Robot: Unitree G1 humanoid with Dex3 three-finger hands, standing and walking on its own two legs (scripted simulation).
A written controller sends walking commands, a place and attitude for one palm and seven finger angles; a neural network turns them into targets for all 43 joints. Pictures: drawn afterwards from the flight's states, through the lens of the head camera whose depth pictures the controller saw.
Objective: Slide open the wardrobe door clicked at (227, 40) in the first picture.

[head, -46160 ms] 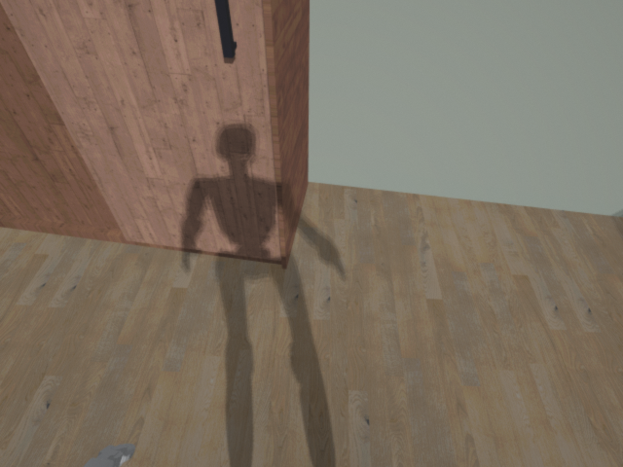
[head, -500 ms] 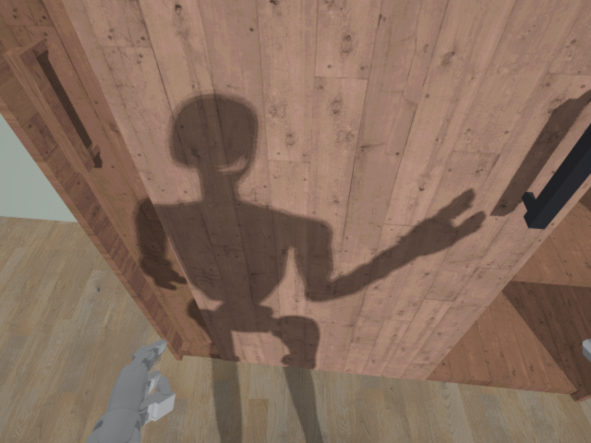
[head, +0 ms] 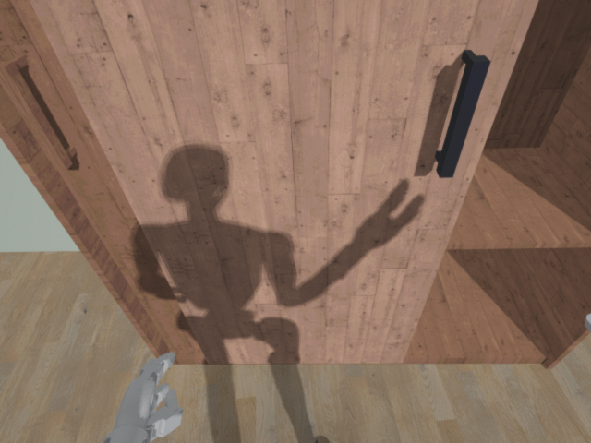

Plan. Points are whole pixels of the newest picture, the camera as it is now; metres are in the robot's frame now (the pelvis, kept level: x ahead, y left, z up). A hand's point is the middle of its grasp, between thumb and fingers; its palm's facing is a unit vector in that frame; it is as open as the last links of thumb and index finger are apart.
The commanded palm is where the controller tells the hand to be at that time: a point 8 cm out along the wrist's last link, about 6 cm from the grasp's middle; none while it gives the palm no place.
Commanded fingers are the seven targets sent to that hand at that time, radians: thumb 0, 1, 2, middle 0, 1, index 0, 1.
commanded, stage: step back with the hand held close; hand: right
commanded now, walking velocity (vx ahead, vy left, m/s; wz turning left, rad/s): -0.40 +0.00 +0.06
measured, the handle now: (455, 117) +0.52 -0.24 +0.20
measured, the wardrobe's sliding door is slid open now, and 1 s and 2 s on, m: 0.49 0.49 0.49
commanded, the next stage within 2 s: stop stepping back and stand still in 0.08 s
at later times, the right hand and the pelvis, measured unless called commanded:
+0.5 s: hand out of the picture +0.06 -0.32 +0.19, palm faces +0.35 +0.86 -0.37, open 7.5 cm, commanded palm +0.00 -0.37 +0.19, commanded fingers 0.00 -0.90 -0.90 0.20 0.30 0.20 0.30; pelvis -0.14 -0.07 +0.03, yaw +1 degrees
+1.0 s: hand out of the picture -0.02 -0.35 +0.19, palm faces +0.41 +0.77 -0.49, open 7.4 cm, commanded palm -0.06 -0.40 +0.19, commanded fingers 0.00 -0.90 -0.90 0.20 0.30 0.20 0.30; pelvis -0.21 -0.10 +0.00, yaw +0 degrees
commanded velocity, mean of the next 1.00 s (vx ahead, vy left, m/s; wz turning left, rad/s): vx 0.10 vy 0.08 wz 0.01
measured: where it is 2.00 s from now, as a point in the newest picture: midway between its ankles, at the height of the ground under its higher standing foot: outside the picture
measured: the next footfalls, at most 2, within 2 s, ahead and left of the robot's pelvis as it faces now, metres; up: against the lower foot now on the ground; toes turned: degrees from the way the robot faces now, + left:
left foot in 0.12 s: -0.01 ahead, +0.13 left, +0.00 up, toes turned -2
right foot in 0.26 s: +0.04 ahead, -0.10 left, +0.00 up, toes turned +4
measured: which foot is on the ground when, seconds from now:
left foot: up 0.00-0.10, down 0.12-0.26, up 0.28-0.54, down 0.56-1.00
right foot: down 0.00-0.12, up 0.14-0.24, down 0.26-0.50, up 0.52-0.70, down 0.72-0.90, up 0.92-1.00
